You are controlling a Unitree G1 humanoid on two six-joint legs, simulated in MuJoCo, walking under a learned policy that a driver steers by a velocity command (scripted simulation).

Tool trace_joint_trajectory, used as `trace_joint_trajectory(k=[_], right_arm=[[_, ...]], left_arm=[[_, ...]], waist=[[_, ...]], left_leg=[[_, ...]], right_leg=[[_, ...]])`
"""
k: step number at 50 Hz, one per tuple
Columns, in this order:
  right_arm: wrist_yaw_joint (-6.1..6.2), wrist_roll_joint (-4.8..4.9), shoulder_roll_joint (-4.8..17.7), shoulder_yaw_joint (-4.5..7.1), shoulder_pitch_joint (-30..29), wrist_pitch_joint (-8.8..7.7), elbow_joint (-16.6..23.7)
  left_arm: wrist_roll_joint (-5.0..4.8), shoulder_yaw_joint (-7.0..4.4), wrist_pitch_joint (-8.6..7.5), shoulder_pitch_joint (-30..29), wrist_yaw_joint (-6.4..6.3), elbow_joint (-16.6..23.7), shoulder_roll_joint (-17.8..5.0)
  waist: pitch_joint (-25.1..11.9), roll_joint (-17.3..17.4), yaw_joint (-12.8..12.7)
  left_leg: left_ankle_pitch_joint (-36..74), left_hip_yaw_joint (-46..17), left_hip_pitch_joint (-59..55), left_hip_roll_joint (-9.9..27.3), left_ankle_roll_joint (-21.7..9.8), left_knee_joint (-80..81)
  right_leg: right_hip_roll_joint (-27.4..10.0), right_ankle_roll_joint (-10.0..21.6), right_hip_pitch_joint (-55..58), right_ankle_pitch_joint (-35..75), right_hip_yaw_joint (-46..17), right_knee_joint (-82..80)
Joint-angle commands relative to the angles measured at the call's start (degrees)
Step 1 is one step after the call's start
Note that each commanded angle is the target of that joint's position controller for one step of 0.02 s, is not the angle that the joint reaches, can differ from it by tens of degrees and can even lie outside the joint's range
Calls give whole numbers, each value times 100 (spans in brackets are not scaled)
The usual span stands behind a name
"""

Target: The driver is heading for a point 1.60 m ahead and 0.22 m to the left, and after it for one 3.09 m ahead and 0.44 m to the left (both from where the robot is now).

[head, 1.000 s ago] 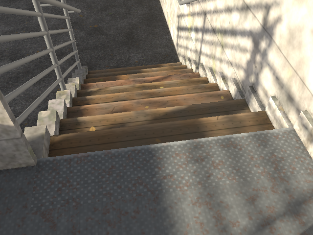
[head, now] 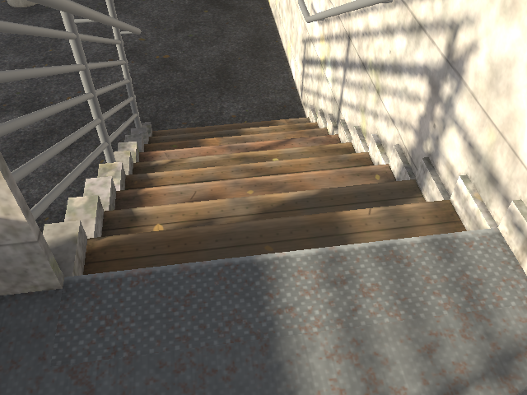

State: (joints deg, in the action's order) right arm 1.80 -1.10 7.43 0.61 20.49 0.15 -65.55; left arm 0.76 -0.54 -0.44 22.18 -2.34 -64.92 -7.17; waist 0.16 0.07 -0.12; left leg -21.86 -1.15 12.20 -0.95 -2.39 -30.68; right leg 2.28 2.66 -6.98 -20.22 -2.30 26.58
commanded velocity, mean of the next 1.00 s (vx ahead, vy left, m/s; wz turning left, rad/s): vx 0.43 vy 0.00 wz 0.00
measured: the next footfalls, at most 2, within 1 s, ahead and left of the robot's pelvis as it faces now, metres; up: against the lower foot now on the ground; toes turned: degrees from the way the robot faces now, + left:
right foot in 0.60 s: +0.41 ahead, -0.03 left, +0.00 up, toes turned -4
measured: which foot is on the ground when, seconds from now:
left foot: down 0.00-0.60, up 0.62-1.00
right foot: down 0.00-0.14, up 0.16-0.58, down 0.60-1.00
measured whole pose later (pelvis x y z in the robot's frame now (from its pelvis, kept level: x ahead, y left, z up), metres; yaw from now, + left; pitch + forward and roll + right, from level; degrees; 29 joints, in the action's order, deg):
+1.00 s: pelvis +0.47 +0.02 +0.00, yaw +0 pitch +0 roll -1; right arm -1.7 -1.3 9.9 2.0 4.6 -1.6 -52.2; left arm 0.6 -1.2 -5.8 29.5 -0.5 -61.7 -7.9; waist 3.1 1.5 -3.2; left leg -0.3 3.1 37.0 5.2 -2.9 -41.7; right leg 5.6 5.9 3.4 -15.0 5.1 11.1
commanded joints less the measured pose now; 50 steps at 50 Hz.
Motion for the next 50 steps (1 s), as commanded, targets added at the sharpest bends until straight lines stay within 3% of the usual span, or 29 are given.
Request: trace_joint_trajectory(k=[1,2,4,6,7,8,9,10,11,12,14,17,22,24,26,28,29,30,31,32,33,34,36,38,41,45,50], right_arm=[[-84,-107,110,11,-245,-137,469],[-109,-127,178,26,-409,-210,592],[-177,-76,263,68,-328,-347,721],[-206,32,191,104,492,-450,501],[-180,50,291,171,1176,-479,258],[-124,1,850,331,1941,-519,126],[-148,44,1262,455,2488,-447,-62],[-143,4,924,369,1918,-405,84],[-160,-9,818,324,1383,-427,289],[-159,-20,761,294,1025,-462,420],[-131,2,564,197,947,-552,421],[-104,27,500,116,1425,-614,212],[-68,4,509,7,1492,-630,194],[-43,0,655,19,1492,-654,176],[-22,5,814,48,1356,-691,180],[-4,12,969,98,1158,-671,205],[-27,46,998,115,1060,-656,237],[-69,58,704,57,1189,-642,384],[-138,220,245,49,1819,-605,420],[-136,75,702,149,1317,-559,535],[-158,2,772,190,662,-560,747],[-172,-8,678,203,441,-567,802],[-212,-110,429,198,575,-432,764],[-252,-106,319,200,573,-322,779],[-301,-100,466,234,-199,-211,1075],[-348,-38,473,210,-1333,-213,1485],[-346,-8,421,137,-2174,-250,1782]], left_arm=[[6,-229,-9,951,1,-40,-858],[17,-257,-36,932,14,-20,-871],[47,-299,-105,704,48,75,-945],[-22,-297,-162,194,69,235,-859],[-24,-273,-217,-94,82,365,-736],[-68,-156,-303,-384,136,593,-334],[72,-181,-352,-403,190,787,-437],[206,-234,-351,-475,236,764,-648],[171,-196,-388,-473,287,755,-455],[109,-185,-424,-470,334,735,-376],[124,-239,-384,-494,399,740,-469],[110,-272,-286,-756,419,859,-466],[35,-161,-246,-2188,431,1438,-313],[5,-150,-241,-2327,416,1524,-381],[-2,-223,-254,-1954,350,1471,-598],[-10,-364,-322,-666,268,1069,-834],[49,-452,-357,128,222,806,-982],[190,-585,-377,901,188,685,-1482],[152,-633,-312,784,255,748,-1696],[-41,-605,-275,73,302,841,-1504],[-56,-478,-306,-433,307,937,-1069],[-17,-390,-365,-616,308,911,-762],[23,-273,-481,-471,230,753,-486],[32,-262,-577,-130,203,631,-572],[8,-269,-614,254,206,558,-777],[-17,-203,-596,747,201,509,-718],[-15,-155,-568,1285,139,390,-751]], waist=[[1302,-940,-294],[1364,-881,-317],[1278,-768,-130],[1158,-606,362],[1014,-271,646],[756,1056,984],[691,1681,945],[1015,718,571],[1129,323,359],[1080,196,200],[902,253,78],[683,436,68],[956,592,233],[907,709,206],[631,736,-53],[-52,681,-631],[-411,563,-976],[-1012,-114,-1113],[-1567,-1167,-600],[-927,-426,-470],[-134,-173,-361],[347,150,-169],[422,69,178],[414,-64,265],[606,-204,197],[697,-263,-78],[703,-409,-326]], left_leg=[[-496,427,1559,-87,-145,-798],[-269,419,1631,73,-155,-1035],[-342,396,1380,182,-218,-821],[77,555,-235,-36,-276,283],[257,259,-1363,28,-279,685],[-949,-1682,-2185,1195,-548,1753],[-1264,-3382,-2307,2175,-927,2280],[-1245,-3171,-1757,2173,-942,2224],[-870,-2683,-1350,1993,-903,2287],[-397,-2202,-1177,1769,-836,2396],[833,-1405,-1258,1415,-724,2428],[3151,-655,-1624,1223,-655,2111],[4236,-141,-1162,1011,-624,2129],[4832,-58,-1136,1085,-627,2036],[6147,47,-1285,1194,-586,1484],[6732,136,-1431,1192,-527,-3],[5895,236,-901,1028,-482,-1130],[3473,452,123,647,-443,-2963],[-717,244,1774,-435,-288,-5081],[-213,-195,2312,-25,-377,-5248],[212,-166,2502,214,-408,-5021],[468,-166,2289,411,-415,-4594],[594,-176,1644,595,-314,-4003],[649,-30,1606,607,-222,-3688],[1189,187,2270,717,-91,-3069],[2000,447,2680,664,25,-1868],[2288,734,2562,358,-110,-767]], right_leg=[[-1541,991,-371,-2893,-2227,-1723],[-1755,1123,-448,-2646,-2456,-1841],[-1753,1136,-547,-2030,-2280,-1712],[-1282,850,-1368,-1367,-1528,-1174],[-917,649,-2037,-937,-1044,-533],[-117,325,-2891,-500,31,1321],[96,245,-3565,-1019,473,2755],[-280,311,-3641,-749,207,3521],[-458,317,-3562,-227,114,3697],[-581,286,-3404,198,109,3660],[-638,185,-3290,625,278,3491],[-505,111,-3489,854,594,3376],[-247,98,-3087,1367,1038,1680],[-95,227,-2510,1427,1174,1112],[108,445,-1760,1351,1190,907],[289,678,-514,1314,1067,567],[76,786,554,1387,855,210],[-1310,1051,1670,376,-736,33],[-2689,1919,2518,75,-3825,-949],[-2468,1883,1754,-872,-3643,-1385],[-2282,1693,944,-950,-2852,-1550],[-2027,1472,185,-283,-2233,-1753],[-1568,1134,-523,789,-1290,-1844],[-1409,1089,-584,1549,-852,-1870],[-1271,999,-355,1983,-458,-2014],[-1120,788,109,2962,-135,-1958],[-1210,709,883,3972,44,-1674]])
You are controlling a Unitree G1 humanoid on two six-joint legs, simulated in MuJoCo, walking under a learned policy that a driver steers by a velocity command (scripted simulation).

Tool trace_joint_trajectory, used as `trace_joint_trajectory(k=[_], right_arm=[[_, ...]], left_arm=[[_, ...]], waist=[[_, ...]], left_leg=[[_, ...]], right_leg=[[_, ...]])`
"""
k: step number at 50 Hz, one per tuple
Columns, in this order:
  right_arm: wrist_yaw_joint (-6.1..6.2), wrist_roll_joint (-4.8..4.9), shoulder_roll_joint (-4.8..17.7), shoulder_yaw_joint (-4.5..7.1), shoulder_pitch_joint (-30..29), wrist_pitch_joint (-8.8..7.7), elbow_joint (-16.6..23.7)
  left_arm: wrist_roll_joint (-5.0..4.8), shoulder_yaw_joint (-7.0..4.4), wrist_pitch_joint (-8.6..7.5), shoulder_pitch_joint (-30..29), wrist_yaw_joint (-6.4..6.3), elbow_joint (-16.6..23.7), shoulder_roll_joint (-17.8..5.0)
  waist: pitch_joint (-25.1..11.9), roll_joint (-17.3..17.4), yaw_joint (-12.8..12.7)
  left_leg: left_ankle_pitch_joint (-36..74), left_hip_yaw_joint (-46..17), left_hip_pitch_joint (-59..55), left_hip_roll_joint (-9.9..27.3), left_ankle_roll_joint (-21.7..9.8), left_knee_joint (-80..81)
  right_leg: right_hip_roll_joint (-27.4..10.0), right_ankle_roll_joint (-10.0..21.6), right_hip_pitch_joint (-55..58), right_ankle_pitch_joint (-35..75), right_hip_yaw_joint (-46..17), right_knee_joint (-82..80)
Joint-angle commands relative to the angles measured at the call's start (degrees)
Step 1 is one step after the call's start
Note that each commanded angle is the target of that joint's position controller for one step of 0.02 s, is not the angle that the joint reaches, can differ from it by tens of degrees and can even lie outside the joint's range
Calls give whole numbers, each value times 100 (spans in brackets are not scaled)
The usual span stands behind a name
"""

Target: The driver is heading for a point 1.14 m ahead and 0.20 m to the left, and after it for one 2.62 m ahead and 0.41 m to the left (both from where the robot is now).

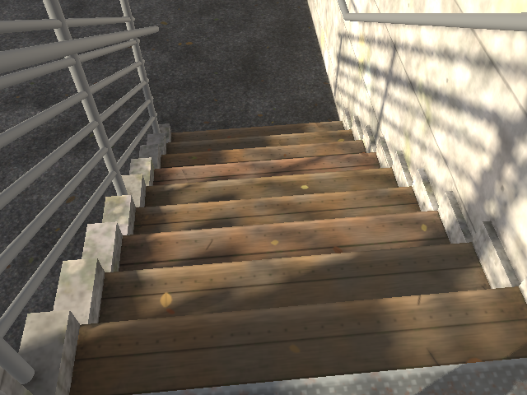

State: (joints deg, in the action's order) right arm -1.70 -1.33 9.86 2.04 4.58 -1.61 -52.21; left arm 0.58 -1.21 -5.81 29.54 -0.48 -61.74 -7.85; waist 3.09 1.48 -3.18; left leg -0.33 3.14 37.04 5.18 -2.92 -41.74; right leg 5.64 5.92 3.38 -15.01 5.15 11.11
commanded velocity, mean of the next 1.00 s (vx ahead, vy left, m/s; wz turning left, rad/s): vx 0.50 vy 0.00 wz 0.00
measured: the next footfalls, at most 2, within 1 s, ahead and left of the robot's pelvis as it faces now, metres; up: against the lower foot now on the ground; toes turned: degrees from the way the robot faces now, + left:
left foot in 0.16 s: +0.26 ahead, +0.09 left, +0.00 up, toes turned +4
right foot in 0.72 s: +0.44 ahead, -0.09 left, +0.00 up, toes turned -4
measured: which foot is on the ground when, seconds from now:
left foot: up 0.00-0.14, down 0.16-0.74, up 0.76-1.00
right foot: down 0.00-0.14, up 0.16-0.70, down 0.72-1.00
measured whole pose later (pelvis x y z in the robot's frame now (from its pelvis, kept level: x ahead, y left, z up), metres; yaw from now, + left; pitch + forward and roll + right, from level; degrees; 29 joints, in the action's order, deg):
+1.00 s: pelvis +0.48 +0.00 -0.03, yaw -1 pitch -2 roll +0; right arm -1.5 -1.9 15.9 4.7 9.7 0.2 -50.9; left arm 0.4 -3.2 -6.1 29.0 -0.3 -61.4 -13.5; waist 2.1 0.7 -2.4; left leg 13.9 -3.0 34.7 1.0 -3.7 -47.4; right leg 1.6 3.2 -9.1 -29.7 4.4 40.4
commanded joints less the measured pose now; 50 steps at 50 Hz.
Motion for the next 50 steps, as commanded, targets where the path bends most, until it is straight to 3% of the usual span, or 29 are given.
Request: trace_joint_trajectory(k=[1,4,6,7,8,9,10,11,12,14,17,22,24,26,29,32,34,36,37,38,39,40,41,42,44,45,46,47,50], right_arm=[[14,17,209,-8,-677,-89,506],[72,16,320,40,-494,-140,538],[124,33,555,169,389,-207,273],[123,4,678,244,1298,-280,20],[196,-149,1103,373,2348,-309,-216],[169,-141,1495,457,2446,-260,-216],[118,95,1235,432,2165,-174,-209],[126,102,1000,338,1580,-166,-144],[116,63,716,259,1259,-201,-103],[161,43,394,143,1278,-294,-221],[169,74,561,144,1677,-422,-375],[194,162,744,87,1948,-395,-418],[200,110,734,72,2140,-354,-466],[225,53,828,68,2556,-334,-625],[272,-31,783,35,2706,-270,-559],[344,-43,933,108,2901,-136,-611],[292,-27,933,130,2602,-147,-490],[213,119,1112,181,1893,-204,-361],[176,171,1017,197,1619,-298,-237],[238,190,630,190,2012,-355,-134],[280,185,728,219,2152,-342,-117],[295,130,913,281,1897,-297,-75],[321,109,1057,367,1773,-202,-79],[316,10,955,367,1635,-40,-19],[238,-127,718,339,1599,242,-13],[197,-140,657,310,1513,286,-10],[169,-47,758,361,997,239,177],[101,-57,752,327,696,198,257],[-170,-40,505,166,685,165,236]], left_arm=[[23,-88,-18,598,-66,56,-711],[76,-102,8,462,-114,46,-822],[77,-132,52,214,-133,101,-989],[14,-124,86,30,-124,161,-996],[-72,-73,84,-71,-104,339,-832],[-238,-5,119,828,-39,384,-285],[-79,-174,144,350,-83,345,-851],[-65,-200,100,-208,-74,603,-850],[-43,-216,76,-454,-62,672,-819],[88,-233,232,-343,-15,642,-633],[71,-250,442,-484,52,692,-492],[67,-206,486,-2197,137,1409,-588],[79,-142,496,-2245,160,1393,-476],[84,-183,535,-1843,142,1208,-682],[116,-251,497,-2202,110,1230,-943],[132,-231,483,-2582,159,1356,-890],[149,-291,468,-1855,120,1069,-914],[167,-385,403,199,95,333,-911],[183,-589,375,1025,61,115,-1527],[39,-433,288,370,139,354,-1507],[-134,-478,283,153,158,423,-1672],[-95,-456,260,-212,141,459,-1499],[-44,-340,210,-659,148,541,-1236],[24,-300,144,-853,131,582,-1171],[171,-344,37,-753,88,511,-1344],[119,-342,-12,-601,75,459,-1366],[70,-294,-116,-787,50,483,-1223],[1,-299,-195,-668,31,469,-1260],[-70,-274,-214,-849,-39,558,-1134]], waist=[[423,-570,-32],[279,-644,180],[-202,-685,590],[-685,-557,1022],[-1364,-175,1371],[-2173,990,891],[-1813,9,959],[-828,152,745],[-364,-100,580],[-139,28,224],[-51,131,77],[389,236,326],[72,326,374],[-228,531,327],[-68,143,480],[285,109,579],[-45,111,298],[-523,143,-682],[-645,-939,-1199],[-587,-1335,-396],[-402,-1009,-268],[151,-634,-48],[594,-224,256],[719,-248,415],[566,-468,487],[440,-332,525],[618,-213,538],[522,-457,434],[119,-507,483]], left_leg=[[64,332,64,-297,-119,494],[-601,400,-474,-544,-388,849],[-990,413,-1539,-858,-574,1145],[-393,237,-2797,-757,-714,1592],[-498,-964,-4294,413,-1016,1634],[-391,-3782,-5933,2050,-1963,2004],[-1120,-3807,-5426,1756,-1800,2365],[-1004,-2953,-4474,1568,-1552,2620],[-527,-2407,-3714,1337,-1350,2865],[176,-1558,-2834,897,-981,3026],[534,-1161,-2670,671,-901,3191],[1360,-555,-2480,287,-651,3500],[2246,-293,-2703,232,-506,3246],[2764,-399,-3457,612,-556,2898],[2313,-490,-4155,764,-898,2491],[2454,-834,-4671,1102,-1190,2217],[3575,-366,-4114,795,-1016,1363],[3557,-30,-2054,279,-679,-742],[1065,217,-728,-490,-340,-3210],[-2988,-606,208,-1060,-320,-4414],[-2868,-1019,643,-950,-286,-4305],[-2620,-1041,834,-662,-197,-4063],[-2510,-1131,599,-471,-118,-3522],[-2346,-1018,197,-353,-3,-2951],[-1330,-626,-422,-425,19,-2843],[-866,-601,-463,-430,-32,-2608],[53,-845,-217,-402,-61,-1651],[757,-571,-290,-470,-86,-1186],[3120,14,-2471,-724,-70,108]], right_leg=[[-1600,419,25,3599,-679,-42],[-1741,445,413,4978,-572,592],[-1706,303,479,5893,-529,1680],[-1573,177,31,5499,-417,2736],[-1207,78,-1201,3409,-159,4564],[-78,-161,-3341,-1574,-141,6720],[-336,-56,-3872,-1253,-852,7136],[-555,-42,-4071,-784,-839,6961],[-741,-38,-3895,-452,-823,6617],[-939,-129,-3259,-286,-839,5937],[-953,-275,-3236,-44,-679,5315],[-969,-377,-3407,1397,-266,3399],[-746,-403,-2960,1668,-70,3216],[-882,-270,-3176,1848,-339,3850],[-885,-133,-3900,1466,-296,4060],[-995,-32,-4352,468,-460,3674],[-590,114,-3110,417,18,3642],[-295,318,-154,808,154,2892],[-1099,741,884,1394,-905,1953],[-2338,1050,859,3705,-2858,1626],[-2708,1497,397,3246,-3184,1153],[-2739,1442,-330,1871,-3177,1053],[-2590,1240,-1229,1489,-2796,1035],[-2372,1060,-1880,1236,-2388,921],[-2122,1012,-2499,993,-1916,1030],[-1962,871,-2539,1058,-1747,1091],[-1598,510,-2596,-89,-1455,1301],[-1477,445,-2537,-360,-1402,1277],[-1030,212,-3840,-1418,-679,1707]])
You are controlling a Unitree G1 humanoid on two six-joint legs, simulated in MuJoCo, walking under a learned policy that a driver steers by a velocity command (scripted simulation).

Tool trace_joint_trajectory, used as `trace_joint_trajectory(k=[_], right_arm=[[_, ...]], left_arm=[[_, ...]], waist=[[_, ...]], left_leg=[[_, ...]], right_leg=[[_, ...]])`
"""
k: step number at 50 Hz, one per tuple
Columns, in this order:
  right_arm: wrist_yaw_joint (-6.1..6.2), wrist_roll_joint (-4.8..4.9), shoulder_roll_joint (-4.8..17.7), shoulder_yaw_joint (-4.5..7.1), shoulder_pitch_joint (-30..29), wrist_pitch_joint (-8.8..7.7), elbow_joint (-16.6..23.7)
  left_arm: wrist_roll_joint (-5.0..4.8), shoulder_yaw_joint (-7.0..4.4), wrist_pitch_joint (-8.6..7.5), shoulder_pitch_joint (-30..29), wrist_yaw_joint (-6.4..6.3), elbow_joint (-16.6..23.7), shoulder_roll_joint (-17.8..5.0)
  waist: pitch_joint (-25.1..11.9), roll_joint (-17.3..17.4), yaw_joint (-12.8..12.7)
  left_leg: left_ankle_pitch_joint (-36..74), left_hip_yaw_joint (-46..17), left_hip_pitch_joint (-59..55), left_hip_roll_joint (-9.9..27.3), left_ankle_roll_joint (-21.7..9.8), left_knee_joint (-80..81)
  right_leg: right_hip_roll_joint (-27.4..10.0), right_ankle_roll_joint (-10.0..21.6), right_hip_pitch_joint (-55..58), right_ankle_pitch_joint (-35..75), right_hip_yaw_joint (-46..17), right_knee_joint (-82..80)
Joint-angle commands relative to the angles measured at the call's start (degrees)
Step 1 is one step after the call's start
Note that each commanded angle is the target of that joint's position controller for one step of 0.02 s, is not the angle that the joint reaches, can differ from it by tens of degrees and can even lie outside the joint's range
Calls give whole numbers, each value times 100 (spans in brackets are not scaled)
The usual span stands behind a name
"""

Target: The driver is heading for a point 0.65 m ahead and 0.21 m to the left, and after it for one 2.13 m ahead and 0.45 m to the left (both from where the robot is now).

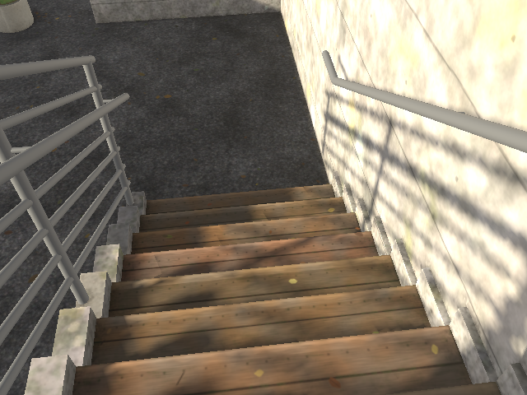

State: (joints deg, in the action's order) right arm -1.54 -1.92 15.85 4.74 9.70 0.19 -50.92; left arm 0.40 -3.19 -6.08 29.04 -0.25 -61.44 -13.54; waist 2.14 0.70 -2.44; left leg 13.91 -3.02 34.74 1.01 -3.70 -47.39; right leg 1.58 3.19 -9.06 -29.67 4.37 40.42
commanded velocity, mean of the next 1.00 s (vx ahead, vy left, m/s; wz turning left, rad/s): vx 0.50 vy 0.00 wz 0.38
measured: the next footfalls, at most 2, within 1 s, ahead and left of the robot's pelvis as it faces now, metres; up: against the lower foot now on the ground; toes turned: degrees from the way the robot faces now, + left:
left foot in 0.16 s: +0.18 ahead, +0.09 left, -0.16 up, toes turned +3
right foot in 0.66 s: +0.50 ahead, -0.11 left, -0.33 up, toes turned +14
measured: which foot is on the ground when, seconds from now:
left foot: up 0.00-0.14, down 0.16-0.66, up 0.68-1.00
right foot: down 0.00-0.16, up 0.18-0.64, down 0.66-1.00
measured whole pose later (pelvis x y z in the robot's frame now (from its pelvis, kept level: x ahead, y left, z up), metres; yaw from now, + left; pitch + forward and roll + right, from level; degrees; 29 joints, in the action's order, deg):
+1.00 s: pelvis +0.50 -0.03 -0.33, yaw +24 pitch -1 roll +0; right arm -0.8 -2.4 13.8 4.2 8.2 2.4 -51.6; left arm 0.6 -1.7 -5.0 33.0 -0.3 -57.1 -12.1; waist -0.3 2.1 -1.5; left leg 14.1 -4.9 47.2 -1.0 -4.8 -63.9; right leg -0.4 3.8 -11.4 -28.8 10.7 40.9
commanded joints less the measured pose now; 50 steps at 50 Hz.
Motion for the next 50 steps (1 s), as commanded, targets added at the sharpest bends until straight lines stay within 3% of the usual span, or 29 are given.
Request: trace_joint_trajectory(k=[1,5,6,8,9,10,11,12,13,14,16,18,19,21,23,27,30,32,33,34,35,36,37,38,39,42,45,48,50], right_arm=[[-216,51,-102,-140,102,16,172],[-7,61,71,-182,-278,26,321],[74,-13,92,-178,157,-31,186],[189,-173,259,-59,2099,-139,-441],[118,-110,681,42,2867,-178,-668],[-16,-5,885,0,2938,-237,-588],[-59,168,1019,105,2895,-206,-536],[-55,227,726,43,2670,-203,-514],[102,201,999,136,2413,-223,-526],[152,129,250,-143,1909,-326,-444],[214,134,214,-234,1535,-442,-380],[254,99,603,-135,1656,-439,-437],[195,82,640,-114,1648,-457,-411],[267,216,80,-246,2157,-512,-562],[371,168,98,-252,1888,-495,-280],[323,42,276,-199,1880,-375,-206],[534,-91,238,-187,2191,-201,-178],[580,-170,329,-193,2248,-48,-282],[483,-67,385,-146,2413,-47,-336],[336,110,143,-95,2786,-119,-416],[399,334,24,-146,3197,-154,-212],[462,345,72,-214,2844,-190,93],[464,143,102,-225,1787,-120,287],[398,-56,368,-144,735,-38,449],[354,-41,315,-106,615,75,488],[167,26,-124,-173,747,225,328],[91,-72,-154,-73,1020,282,-105],[82,-38,94,19,155,216,83],[-3,-54,-40,7,-416,163,82]], left_arm=[[-2,-73,-187,-678,-83,542,-567],[162,-63,76,8,-276,406,-398],[178,-50,181,188,-346,352,-417],[51,-75,384,84,-367,275,-642],[-8,-117,399,165,-239,380,-359],[-182,-36,325,524,-277,680,-237],[-64,-3,297,389,-271,662,-455],[171,-51,331,35,-206,628,-622],[289,-45,379,-481,-154,943,-588],[329,-168,431,-1296,-157,1012,-895],[206,-109,544,-1726,-44,1115,-584],[384,9,653,-1348,35,886,-117],[296,-23,697,-738,49,654,-116],[158,-168,572,-1956,66,1129,-521],[271,-85,442,-2725,142,1438,-396],[104,2,414,-2817,271,1641,-85],[-61,-35,292,-2685,132,1810,-277],[-39,-159,224,-1254,39,1325,-407],[110,-231,235,-486,26,1091,-605],[161,-239,274,179,70,968,-830],[140,-190,319,376,185,995,-925],[-30,-351,331,601,231,928,-1365],[-123,-316,317,424,142,891,-1136],[-42,-121,257,-171,135,1161,-546],[105,-59,196,-277,118,1110,-563],[58,171,-20,-849,56,1056,-79],[64,21,-2,-135,1,818,-712],[-75,78,-4,-118,-24,865,-306],[85,38,-22,300,-29,789,-416]], waist=[[269,-431,325],[648,-309,-189],[527,-219,-108],[-134,102,747],[-679,1165,841],[-1199,1010,412],[-1429,709,594],[-926,104,522],[-878,961,552],[100,-306,294],[761,-523,6],[364,278,-36],[48,643,-170],[377,425,265],[334,-74,458],[383,446,754],[639,563,976],[170,-30,315],[-278,-384,5],[-1056,-1076,-45],[-1610,-1305,180],[-2007,-1670,-12],[-1228,-1470,-171],[-271,-518,-198],[232,-778,-29],[713,-682,795],[91,-1024,642],[299,-487,595],[306,-580,233]], left_leg=[[1624,672,-2491,-340,38,810],[981,625,-1815,-108,111,2314],[897,504,-1979,37,59,3064],[1195,728,-3536,155,-272,4099],[3328,-150,-5472,1021,-634,2448],[4819,-975,-6854,1874,-807,674],[3189,-1272,-6788,2076,-1194,1015],[1718,-1307,-5849,1859,-1338,1448],[-1420,-2932,-5055,2535,-2168,2088],[-1596,-2580,-3966,2096,-1841,2200],[-1287,-1719,-1314,1198,-1388,2638],[-374,-1403,-567,857,-1327,2611],[-150,-1407,-691,888,-1301,2327],[-1940,-1863,-1998,730,-1345,1782],[-3387,-1745,-1452,296,-1168,1386],[-3497,-1531,-664,143,-910,785],[-2971,-1935,-1922,131,-888,-132],[-2532,-1550,-1891,-137,-866,-2132],[-3273,-1154,-1193,-442,-803,-3614],[-6409,-687,417,-1036,-569,-5855],[-6696,-399,1802,-712,-450,-7286],[-6049,-81,2671,-515,-303,-7948],[-5240,239,3477,-394,-166,-7746],[-4253,-126,3211,-90,-200,-6786],[-4029,-193,2774,-36,-149,-6483],[-1751,-296,1377,-103,115,-3527],[-838,-341,1004,-151,28,-2900],[431,-466,1598,6,-125,-1419],[897,-342,1740,-101,-200,-1008]], right_leg=[[-621,489,-2719,-8,-579,-1001],[-751,494,-1139,710,-722,739],[-640,561,-614,1317,-696,1638],[-238,699,-653,2697,-279,4741],[439,523,-2801,-1483,-65,7217],[215,519,-4610,-1876,-786,7684],[-119,568,-5285,-1252,-819,7652],[-349,480,-5523,-662,-579,7322],[-557,137,-5854,-529,-701,6844],[-921,-91,-5971,679,-1054,5265],[-904,-519,-3966,1971,-866,2607],[-602,-556,-2365,2508,-412,2213],[-524,-436,-2070,3158,-380,2655],[-773,-310,-3825,4471,-836,1440],[-525,-325,-3191,5582,-743,88],[-185,-328,-1386,5388,-565,-621],[-612,-310,-1545,4860,-1128,-2256],[-613,-243,-109,5139,-747,-2966],[-680,-213,1143,5012,-726,-2601],[-1361,-87,2872,6306,-1181,-835],[-2253,15,3815,7323,-1778,490],[-3071,690,3694,4791,-2949,-375],[-3175,1157,2750,2028,-3519,-1619],[-2633,981,1304,990,-2879,-2007],[-2647,1026,126,1717,-2826,-1877],[-1538,134,-2376,1965,-1002,-1826],[-1878,507,-1468,3430,-1342,-1646],[-1493,226,-523,2403,-771,-1311],[-1565,257,-114,1638,-883,-1101]])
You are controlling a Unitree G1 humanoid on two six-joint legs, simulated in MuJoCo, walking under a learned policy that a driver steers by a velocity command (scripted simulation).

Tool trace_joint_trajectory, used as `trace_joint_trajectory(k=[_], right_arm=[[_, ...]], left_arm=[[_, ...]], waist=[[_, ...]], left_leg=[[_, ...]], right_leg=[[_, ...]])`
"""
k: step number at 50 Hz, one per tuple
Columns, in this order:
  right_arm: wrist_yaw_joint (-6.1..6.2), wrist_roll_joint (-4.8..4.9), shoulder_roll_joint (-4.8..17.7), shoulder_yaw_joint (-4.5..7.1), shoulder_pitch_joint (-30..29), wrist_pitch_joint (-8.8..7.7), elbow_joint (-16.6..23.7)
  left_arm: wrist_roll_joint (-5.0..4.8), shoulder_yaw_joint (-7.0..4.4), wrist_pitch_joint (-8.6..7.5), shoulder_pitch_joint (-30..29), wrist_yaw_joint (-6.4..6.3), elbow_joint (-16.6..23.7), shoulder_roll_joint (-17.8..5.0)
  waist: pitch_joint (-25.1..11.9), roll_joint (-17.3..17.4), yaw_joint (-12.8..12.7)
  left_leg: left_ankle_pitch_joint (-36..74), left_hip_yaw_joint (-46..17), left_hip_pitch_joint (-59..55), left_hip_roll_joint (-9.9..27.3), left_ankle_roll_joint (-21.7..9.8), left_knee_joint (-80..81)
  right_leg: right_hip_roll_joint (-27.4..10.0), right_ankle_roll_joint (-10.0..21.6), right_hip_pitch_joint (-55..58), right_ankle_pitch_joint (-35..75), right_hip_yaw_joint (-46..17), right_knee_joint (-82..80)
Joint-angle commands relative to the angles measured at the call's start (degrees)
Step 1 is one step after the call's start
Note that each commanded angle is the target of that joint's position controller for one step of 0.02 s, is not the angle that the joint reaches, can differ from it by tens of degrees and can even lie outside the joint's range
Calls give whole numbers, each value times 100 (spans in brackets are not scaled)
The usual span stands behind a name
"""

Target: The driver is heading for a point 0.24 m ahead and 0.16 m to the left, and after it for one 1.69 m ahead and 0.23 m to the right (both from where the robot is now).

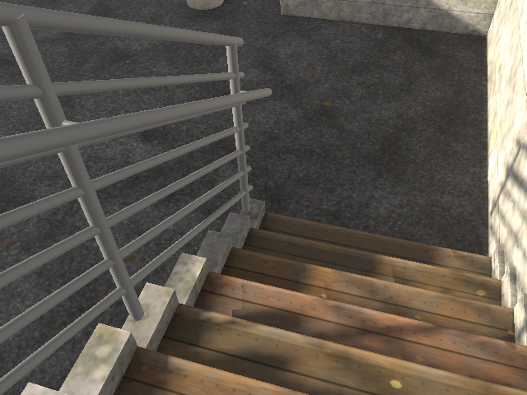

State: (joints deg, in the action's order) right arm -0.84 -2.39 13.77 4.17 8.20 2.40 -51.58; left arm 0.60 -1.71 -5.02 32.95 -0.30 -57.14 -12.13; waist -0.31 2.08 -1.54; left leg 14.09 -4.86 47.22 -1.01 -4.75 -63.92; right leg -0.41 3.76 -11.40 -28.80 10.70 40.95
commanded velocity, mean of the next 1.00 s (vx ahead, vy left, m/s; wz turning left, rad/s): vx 0.50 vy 0.00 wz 0.03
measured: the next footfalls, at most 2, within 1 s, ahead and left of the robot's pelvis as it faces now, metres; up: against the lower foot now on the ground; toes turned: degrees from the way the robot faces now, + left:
left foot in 0.28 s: +0.30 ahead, +0.11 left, -0.16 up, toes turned +15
right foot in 0.82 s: +0.57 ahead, -0.05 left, -0.33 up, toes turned +1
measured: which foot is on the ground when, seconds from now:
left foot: up 0.00-0.26, down 0.28-0.84, up 0.86-1.00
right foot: down 0.00-0.28, up 0.30-0.80, down 0.82-1.00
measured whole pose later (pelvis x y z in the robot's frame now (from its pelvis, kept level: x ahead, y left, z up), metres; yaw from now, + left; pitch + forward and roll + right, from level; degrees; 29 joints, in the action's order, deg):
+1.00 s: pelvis +0.53 +0.01 -0.32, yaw -3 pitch -1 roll +1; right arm 1.6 -2.2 12.6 2.3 17.1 -0.9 -56.1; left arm 1.2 -2.0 -0.7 19.6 0.7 -55.6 -11.7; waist 1.5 0.1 1.7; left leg -27.2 0.1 43.7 2.7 -2.1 -99.0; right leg 5.8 6.4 -17.8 -19.4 -1.1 38.2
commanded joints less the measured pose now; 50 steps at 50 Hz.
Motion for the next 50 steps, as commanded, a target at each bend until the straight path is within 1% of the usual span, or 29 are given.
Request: trace_joint_trajectory(k=[1,4,6,8,11,13,14,15,16,17,18,19,20,21,23,25,27,31,37,40,41,42,43,44,45,46,47,48,50], right_arm=[[-97,-45,174,74,-541,-81,231],[-211,-17,-65,-41,-1244,-238,420],[-291,59,-132,-106,-1691,-320,577],[-319,156,-65,-109,-1931,-315,689],[-189,90,84,-158,-1675,-333,569],[-11,148,402,-1,226,-210,-100],[-6,4,564,100,1218,-234,-442],[-36,-51,987,272,1474,-197,-654],[-64,-5,1202,213,1740,-229,-533],[-80,264,962,179,2100,-246,-538],[82,178,950,190,1964,-233,-521],[91,159,356,23,1022,-290,-212],[155,131,323,1,856,-420,-238],[159,233,205,-66,817,-560,-333],[178,154,492,14,1078,-646,-484],[151,170,490,48,899,-788,-492],[245,273,178,-29,1007,-847,-661],[375,279,-59,-191,1255,-850,-792],[447,-79,256,-245,2129,-707,-946],[477,-46,622,-159,2334,-544,-1012],[393,-29,800,-117,2153,-545,-964],[300,128,735,-111,2077,-618,-831],[274,287,315,-92,2530,-655,-743],[254,220,526,-94,2049,-670,-491],[247,226,476,-118,1153,-717,30],[256,-2,451,-128,666,-653,-1],[239,-2,606,-77,709,-534,-36],[261,-41,493,-76,922,-377,-136],[225,-44,240,-138,719,-241,26]], left_arm=[[139,-109,-118,134,-35,293,-560],[304,-82,-54,331,-75,282,-507],[200,31,-20,443,-109,159,-339],[269,-25,-9,416,-116,106,-619],[205,-19,139,619,-217,-157,-570],[223,-45,203,505,-244,-291,-682],[108,-107,193,187,-176,-177,-815],[112,-214,195,8,-159,-57,-756],[-138,-162,153,430,-170,343,-577],[-23,-150,187,126,-76,435,-697],[70,-173,234,-92,-64,481,-631],[218,-234,302,-518,-58,409,-838],[343,-276,358,-413,-91,317,-734],[349,-245,447,-696,-101,324,-586],[356,-128,632,-455,-10,149,-126],[178,-222,633,-452,33,152,-388],[52,-231,540,-1292,118,509,-425],[203,-118,465,-2021,239,805,-159],[44,-55,383,-3312,172,1175,-187],[7,-130,343,-2573,279,795,-344],[8,-211,405,-1621,279,458,-402],[201,-306,382,-399,264,62,-730],[108,-493,421,160,349,-112,-1411],[-207,-485,460,687,385,-64,-1310],[-130,-517,482,571,238,60,-1567],[-74,-458,508,80,65,97,-1319],[21,-323,511,-309,20,207,-1034],[164,-231,493,-698,16,331,-860],[57,-66,213,-1229,28,511,-634]], waist=[[688,-632,22],[849,-250,-328],[1139,-303,-536],[1315,-598,-716],[1309,-636,-722],[339,-795,107],[-103,-161,698],[-235,826,769],[-1434,1062,594],[-1861,391,881],[-1247,416,676],[-508,-441,290],[-222,27,155],[373,-476,-70],[211,-79,-114],[196,60,-278],[522,183,-139],[410,70,15],[1304,-83,788],[933,-270,623],[80,-161,138],[-220,-937,-384],[-1178,-2267,-211],[-1924,-1267,-654],[-1769,-1319,-893],[-674,-539,-657],[-35,-179,-305],[353,-121,69],[583,-116,506]], left_leg=[[759,-183,835,85,-121,696],[1556,348,244,10,-90,1962],[1808,748,-659,17,-86,2727],[1239,848,-634,162,-65,3254],[103,1218,-1495,159,-183,3913],[-272,1191,-3678,75,-285,4048],[549,1305,-5150,-39,-366,4324],[1792,334,-6566,658,-682,3510],[4645,-784,-8423,1848,-1313,1787],[2148,-1759,-8379,2417,-2021,2849],[-612,-2124,-7386,2574,-2128,3737],[-2311,-1584,-6096,2077,-1546,4327],[-1216,-1821,-5109,2459,-1615,4080],[50,-1084,-3513,2079,-1300,4236],[174,-708,-2733,1741,-1217,4314],[-40,-233,-2750,1279,-934,4178],[-1874,72,-2729,976,-605,4125],[-3407,405,-2112,945,-371,3260],[-3532,-150,-3234,1488,-550,1618],[-1794,128,-3293,1647,-679,342],[-190,401,-2967,1474,-645,-801],[-965,1156,-2065,893,-330,-2899],[-6663,1345,538,70,42,-6039],[-6410,891,1532,230,10,-6480],[-5799,756,2452,50,102,-6009],[-5123,454,2558,352,136,-5247],[-4571,264,2034,609,176,-4235],[-4478,270,1374,610,220,-3861],[-2713,158,320,606,507,-1559]], right_leg=[[-1506,275,430,1655,-1706,-928],[-1374,156,148,1347,-1157,-371],[-1344,191,-353,1289,-946,-202],[-1497,309,128,1775,-1095,-14],[-1421,244,426,3399,-675,914],[-1292,372,250,4294,-589,2891],[-911,210,-609,3231,-190,4611],[-193,38,-2433,-1279,17,6745],[-385,-129,-4039,-2143,-771,7443],[-433,-117,-4608,-1386,-1125,6686],[-431,-102,-4803,-939,-1094,6229],[-555,-91,-4297,-80,-1138,4984],[-549,-96,-3750,469,-1472,4463],[-641,-267,-2738,1057,-1647,2979],[-329,-349,-1819,1309,-1472,2904],[-269,-129,-2089,2961,-1726,2324],[-296,-112,-2346,4394,-1975,1034],[25,-70,-1475,6359,-1870,128],[-205,5,-2549,5269,-1627,-1221],[-133,300,-1080,3508,-911,-1874],[228,467,551,3515,-586,-1394],[269,815,1879,5116,-449,-1481],[-1257,1710,4355,7849,-2145,315],[-1778,1900,4735,6765,-3162,82],[-2366,2327,4438,4439,-4294,-1235],[-2266,2149,3118,2702,-4569,-1820],[-2019,1807,1772,2081,-4147,-1702],[-1807,1692,415,2164,-4111,-1616],[-986,1252,-1226,2272,-3358,-1865]])
Over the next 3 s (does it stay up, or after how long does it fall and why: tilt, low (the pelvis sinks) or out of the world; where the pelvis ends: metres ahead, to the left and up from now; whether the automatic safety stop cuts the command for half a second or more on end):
stays up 1.55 -0.22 -0.95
